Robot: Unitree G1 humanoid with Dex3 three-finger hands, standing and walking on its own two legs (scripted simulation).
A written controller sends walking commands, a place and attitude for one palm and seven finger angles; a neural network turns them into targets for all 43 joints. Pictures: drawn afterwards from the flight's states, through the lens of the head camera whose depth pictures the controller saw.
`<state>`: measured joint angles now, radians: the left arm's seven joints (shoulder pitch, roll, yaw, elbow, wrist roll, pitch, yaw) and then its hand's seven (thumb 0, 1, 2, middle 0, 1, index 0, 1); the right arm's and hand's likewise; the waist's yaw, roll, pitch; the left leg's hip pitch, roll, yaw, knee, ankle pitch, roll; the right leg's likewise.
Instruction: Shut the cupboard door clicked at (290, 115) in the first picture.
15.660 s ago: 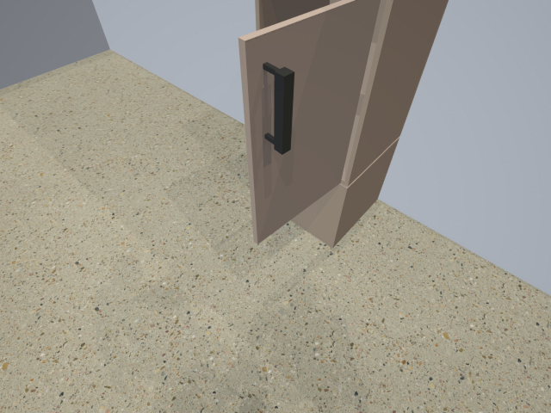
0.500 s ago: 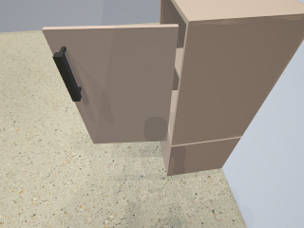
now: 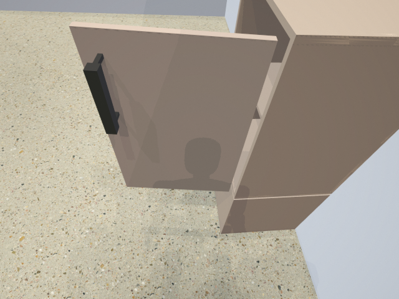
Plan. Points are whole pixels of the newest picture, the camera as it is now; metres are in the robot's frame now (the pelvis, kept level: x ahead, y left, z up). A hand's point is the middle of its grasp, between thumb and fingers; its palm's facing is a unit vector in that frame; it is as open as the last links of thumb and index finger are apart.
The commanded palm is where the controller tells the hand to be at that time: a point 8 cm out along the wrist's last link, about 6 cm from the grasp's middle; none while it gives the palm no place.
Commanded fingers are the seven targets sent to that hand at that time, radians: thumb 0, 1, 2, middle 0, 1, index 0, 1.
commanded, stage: shuffle to correct the standing spot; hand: left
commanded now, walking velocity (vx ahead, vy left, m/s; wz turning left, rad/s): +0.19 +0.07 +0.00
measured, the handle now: (106, 96) +0.49 +0.24 +0.12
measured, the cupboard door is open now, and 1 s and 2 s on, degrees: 84 84 84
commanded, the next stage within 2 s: come to a stop and stand still in 0.06 s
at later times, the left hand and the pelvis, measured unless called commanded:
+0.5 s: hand (123, 298) +0.14 +0.17 -0.16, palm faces +0.05 -0.97 -0.25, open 7.2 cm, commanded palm none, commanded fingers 0.00 0.90 0.90 -0.20 -0.30 -0.20 -0.30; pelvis +0.07 -0.02 +0.01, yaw +1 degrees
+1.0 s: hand out of the picture +0.03 +0.19 -0.17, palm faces +0.04 -0.98 -0.22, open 7.4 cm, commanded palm none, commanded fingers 0.00 0.90 0.90 -0.20 -0.30 -0.20 -0.30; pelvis +0.03 +0.01 +0.00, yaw +0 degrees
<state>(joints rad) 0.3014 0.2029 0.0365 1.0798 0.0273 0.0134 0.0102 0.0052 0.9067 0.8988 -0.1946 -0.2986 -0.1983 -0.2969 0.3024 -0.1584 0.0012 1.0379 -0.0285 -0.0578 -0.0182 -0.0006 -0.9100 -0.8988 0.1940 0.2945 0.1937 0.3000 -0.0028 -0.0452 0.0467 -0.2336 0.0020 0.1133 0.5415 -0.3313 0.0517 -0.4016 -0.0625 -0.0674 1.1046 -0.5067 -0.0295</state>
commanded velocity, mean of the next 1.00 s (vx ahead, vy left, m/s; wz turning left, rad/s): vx -0.04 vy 0.04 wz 0.00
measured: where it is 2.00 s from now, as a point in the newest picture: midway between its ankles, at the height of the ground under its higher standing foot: outside the picture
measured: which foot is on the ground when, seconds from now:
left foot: down 0.00-0.24, up 0.26-0.62, down 0.64-1.00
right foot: up 0.00-0.22, down 0.24-0.64, up 0.66-0.92, down 0.94-1.00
